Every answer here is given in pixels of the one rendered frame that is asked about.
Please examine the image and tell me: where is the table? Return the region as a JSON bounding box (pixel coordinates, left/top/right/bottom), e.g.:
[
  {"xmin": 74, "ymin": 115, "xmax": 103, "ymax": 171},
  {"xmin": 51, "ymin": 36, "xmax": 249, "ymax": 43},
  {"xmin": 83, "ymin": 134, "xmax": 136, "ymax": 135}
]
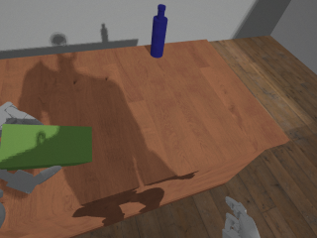
[{"xmin": 0, "ymin": 39, "xmax": 289, "ymax": 238}]

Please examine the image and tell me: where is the robot left hand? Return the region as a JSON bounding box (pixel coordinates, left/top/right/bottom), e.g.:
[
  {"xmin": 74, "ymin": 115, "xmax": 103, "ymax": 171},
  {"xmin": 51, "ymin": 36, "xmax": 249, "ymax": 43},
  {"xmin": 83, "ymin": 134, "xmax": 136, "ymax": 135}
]
[{"xmin": 0, "ymin": 101, "xmax": 62, "ymax": 194}]

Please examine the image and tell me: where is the robot right hand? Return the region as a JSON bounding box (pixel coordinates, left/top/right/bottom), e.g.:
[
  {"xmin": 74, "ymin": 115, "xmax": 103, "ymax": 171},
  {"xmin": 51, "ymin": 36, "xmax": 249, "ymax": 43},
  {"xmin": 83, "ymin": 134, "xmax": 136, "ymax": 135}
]
[{"xmin": 222, "ymin": 196, "xmax": 261, "ymax": 238}]

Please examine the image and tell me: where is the sponge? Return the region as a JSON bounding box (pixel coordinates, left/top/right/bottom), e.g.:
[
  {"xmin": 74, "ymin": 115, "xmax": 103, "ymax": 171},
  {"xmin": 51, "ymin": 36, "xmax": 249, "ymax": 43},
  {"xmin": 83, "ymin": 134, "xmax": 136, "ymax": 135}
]
[{"xmin": 0, "ymin": 124, "xmax": 92, "ymax": 171}]

